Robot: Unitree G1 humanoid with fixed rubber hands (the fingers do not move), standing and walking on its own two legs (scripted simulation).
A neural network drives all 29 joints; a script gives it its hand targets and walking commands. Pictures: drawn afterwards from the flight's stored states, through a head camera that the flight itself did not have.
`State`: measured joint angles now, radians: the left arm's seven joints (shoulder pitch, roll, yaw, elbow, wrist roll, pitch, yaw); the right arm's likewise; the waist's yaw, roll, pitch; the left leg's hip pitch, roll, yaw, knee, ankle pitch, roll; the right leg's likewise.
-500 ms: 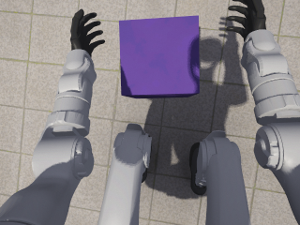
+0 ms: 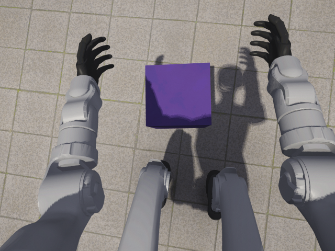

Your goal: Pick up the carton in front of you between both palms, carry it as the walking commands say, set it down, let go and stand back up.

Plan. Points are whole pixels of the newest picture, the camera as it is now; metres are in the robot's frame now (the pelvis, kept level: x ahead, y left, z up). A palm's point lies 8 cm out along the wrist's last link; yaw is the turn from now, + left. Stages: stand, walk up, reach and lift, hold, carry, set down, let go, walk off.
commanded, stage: set down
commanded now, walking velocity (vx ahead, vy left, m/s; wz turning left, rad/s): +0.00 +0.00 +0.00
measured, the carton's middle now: (178, 101) +0.48 +0.07 -0.44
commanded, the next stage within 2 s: let go in 0.14 s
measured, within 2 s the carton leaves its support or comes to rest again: neither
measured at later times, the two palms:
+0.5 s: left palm (43, 97) +0.40 +0.26 +0.02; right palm (328, 92) +0.43 -0.17 +0.02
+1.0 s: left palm out of the picture +0.26 +0.23 +0.14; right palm out of the picture +0.29 -0.23 +0.13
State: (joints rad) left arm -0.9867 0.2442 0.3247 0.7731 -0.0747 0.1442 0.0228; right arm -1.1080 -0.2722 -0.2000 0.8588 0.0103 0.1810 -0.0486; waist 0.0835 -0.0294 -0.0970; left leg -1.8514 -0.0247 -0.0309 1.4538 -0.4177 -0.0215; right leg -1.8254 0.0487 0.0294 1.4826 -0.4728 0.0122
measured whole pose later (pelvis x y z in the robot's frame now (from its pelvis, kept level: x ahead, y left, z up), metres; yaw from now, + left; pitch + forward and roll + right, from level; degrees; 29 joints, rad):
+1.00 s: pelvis +0.10 +0.00 +0.21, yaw +1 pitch +7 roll +0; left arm 0.22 0.21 0.04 0.44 -0.02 0.00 -0.07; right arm 0.16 -0.20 -0.07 0.49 -0.02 0.00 0.03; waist 0.03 0.01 0.00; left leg -0.33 -0.02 -0.04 0.44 -0.23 -0.01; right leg -0.30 0.02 0.04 0.46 -0.27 -0.01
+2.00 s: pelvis +0.11 +0.02 +0.20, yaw +0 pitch -1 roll +0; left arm 0.19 0.34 0.03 0.76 0.04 0.01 0.02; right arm 0.16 -0.33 -0.04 0.80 -0.04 0.00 -0.02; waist 0.00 -0.03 0.01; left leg -0.18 -0.03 -0.03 0.49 -0.29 0.02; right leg -0.14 0.01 0.06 0.46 -0.31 0.02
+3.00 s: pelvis +0.09 +0.01 +0.21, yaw +1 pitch -3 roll +0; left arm 0.15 0.38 0.01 0.99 0.02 -0.01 0.01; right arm 0.13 -0.38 -0.01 1.02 -0.02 -0.01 -0.01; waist 0.00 -0.01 0.03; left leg -0.13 -0.02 -0.04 0.37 -0.19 0.01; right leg -0.08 0.01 0.05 0.35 -0.22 0.01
